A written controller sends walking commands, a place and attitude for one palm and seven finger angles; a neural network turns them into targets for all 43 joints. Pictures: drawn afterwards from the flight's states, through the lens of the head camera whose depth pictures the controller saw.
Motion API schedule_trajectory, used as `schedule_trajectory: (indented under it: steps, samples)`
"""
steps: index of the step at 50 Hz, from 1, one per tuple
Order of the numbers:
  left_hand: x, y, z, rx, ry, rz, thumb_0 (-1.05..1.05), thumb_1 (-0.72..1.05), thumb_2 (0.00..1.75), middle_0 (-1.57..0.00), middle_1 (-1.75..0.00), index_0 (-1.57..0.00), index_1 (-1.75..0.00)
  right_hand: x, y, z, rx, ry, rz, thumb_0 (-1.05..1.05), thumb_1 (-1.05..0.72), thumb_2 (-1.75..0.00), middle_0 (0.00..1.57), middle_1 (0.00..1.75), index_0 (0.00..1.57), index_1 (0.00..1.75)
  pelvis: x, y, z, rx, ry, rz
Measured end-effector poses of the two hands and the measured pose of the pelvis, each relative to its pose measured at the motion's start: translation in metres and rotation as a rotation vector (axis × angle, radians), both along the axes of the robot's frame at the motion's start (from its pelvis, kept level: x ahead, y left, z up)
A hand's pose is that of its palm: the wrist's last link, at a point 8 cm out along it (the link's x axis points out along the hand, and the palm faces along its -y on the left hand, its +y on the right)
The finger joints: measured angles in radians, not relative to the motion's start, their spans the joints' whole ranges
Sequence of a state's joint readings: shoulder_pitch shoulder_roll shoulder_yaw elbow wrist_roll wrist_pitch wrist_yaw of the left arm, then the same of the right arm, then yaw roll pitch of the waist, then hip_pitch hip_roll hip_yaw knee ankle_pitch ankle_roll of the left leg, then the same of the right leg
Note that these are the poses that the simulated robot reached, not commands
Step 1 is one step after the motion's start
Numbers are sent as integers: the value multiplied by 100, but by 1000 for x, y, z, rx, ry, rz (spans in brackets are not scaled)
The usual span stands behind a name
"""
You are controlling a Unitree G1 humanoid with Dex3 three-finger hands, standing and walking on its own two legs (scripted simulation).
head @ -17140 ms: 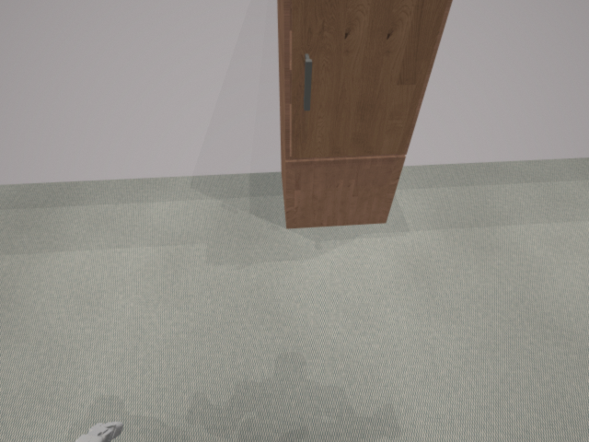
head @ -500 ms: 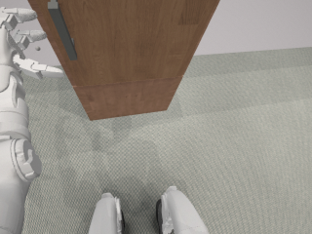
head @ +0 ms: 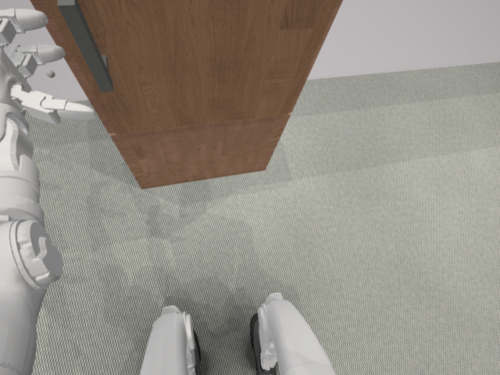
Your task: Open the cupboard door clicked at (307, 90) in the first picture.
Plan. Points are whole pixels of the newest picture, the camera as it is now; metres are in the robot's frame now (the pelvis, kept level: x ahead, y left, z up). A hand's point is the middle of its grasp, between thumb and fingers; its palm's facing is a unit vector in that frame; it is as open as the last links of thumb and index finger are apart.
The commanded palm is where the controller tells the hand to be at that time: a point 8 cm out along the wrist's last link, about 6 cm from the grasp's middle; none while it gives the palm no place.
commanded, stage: slide the fingers in behind the handle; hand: left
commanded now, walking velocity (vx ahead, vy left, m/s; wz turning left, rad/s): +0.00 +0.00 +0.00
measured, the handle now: (89, 39) +0.59 +0.18 +0.07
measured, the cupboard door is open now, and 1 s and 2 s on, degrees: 0 0 0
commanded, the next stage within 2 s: close the thumb around the handle in 1.54 s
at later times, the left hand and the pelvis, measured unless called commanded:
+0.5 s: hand (78, 76) +0.54 +0.19 +0.06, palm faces +0.10 -0.99 -0.02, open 14.0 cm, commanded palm +0.51 +0.23 +0.05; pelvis +0.00 +0.00 +0.00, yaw +0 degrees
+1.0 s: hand (109, 71) +0.54 +0.15 +0.06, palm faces +0.09 -1.00 -0.02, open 14.0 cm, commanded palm +0.52 +0.19 +0.05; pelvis +0.00 +0.00 +0.00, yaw +0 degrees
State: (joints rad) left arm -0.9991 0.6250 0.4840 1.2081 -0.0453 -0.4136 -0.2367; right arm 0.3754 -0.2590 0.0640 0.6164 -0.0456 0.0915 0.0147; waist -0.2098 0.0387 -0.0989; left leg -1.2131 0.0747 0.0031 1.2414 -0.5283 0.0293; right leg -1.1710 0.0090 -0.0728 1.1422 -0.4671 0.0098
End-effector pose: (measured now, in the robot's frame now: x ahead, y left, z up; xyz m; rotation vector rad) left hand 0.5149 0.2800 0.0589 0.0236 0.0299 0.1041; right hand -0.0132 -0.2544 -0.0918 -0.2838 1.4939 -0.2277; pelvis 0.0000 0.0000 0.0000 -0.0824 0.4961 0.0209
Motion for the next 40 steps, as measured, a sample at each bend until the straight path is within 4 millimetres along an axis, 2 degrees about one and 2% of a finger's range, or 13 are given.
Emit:
schedule_trajectory:
  steps: [10, 18, 28, 40]
  samples:
    - [0, -25, -6, -36, 8, -20, -1, -50, 30, -30, -120, -30, -120, 9, -10, 5, -22, -24, 14, 0, -91, -89, 20, 30, 21, 30, 2, -2, 1, -1, -5, 7]
    - [0, -33, -1, -7, -21, 0, -1, -50, 30, -30, -120, -30, -120, 14, -8, 2, -3, -59, 9, 0, -91, -89, 20, 30, 20, 30, 2, -4, 1, 5, -14, -1]
    - [-5, -38, -1, -20, -9, -6, -1, -50, 30, -30, -120, -30, -120, 13, -2, -3, 26, -53, 16, 0, -91, -89, 20, 30, 21, 30, 0, -5, 2, 9, -18, 4]
    - [4, -62, -4, -30, -14, -17, -1, -50, 30, -30, -120, -30, -120, 6, -6, -3, 8, -46, 10, 0, -91, -89, 20, 30, 20, 30, -1, -4, -2, 9, -8, 4]
